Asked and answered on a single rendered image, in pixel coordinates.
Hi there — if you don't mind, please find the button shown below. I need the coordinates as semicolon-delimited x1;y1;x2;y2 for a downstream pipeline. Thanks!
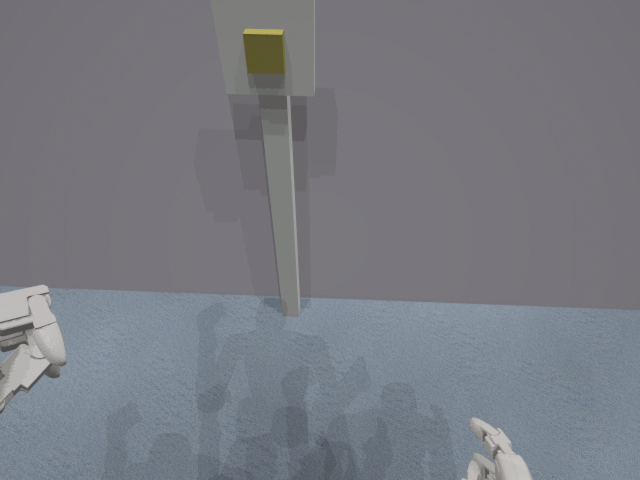
243;29;286;74

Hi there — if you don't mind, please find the panel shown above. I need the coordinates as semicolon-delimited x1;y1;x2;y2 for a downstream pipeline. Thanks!
211;0;315;317

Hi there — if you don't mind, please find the right robot hand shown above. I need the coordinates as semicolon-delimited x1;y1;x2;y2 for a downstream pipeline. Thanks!
461;418;533;480

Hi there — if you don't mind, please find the left robot hand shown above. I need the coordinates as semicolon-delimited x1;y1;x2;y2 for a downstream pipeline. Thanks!
0;285;66;414

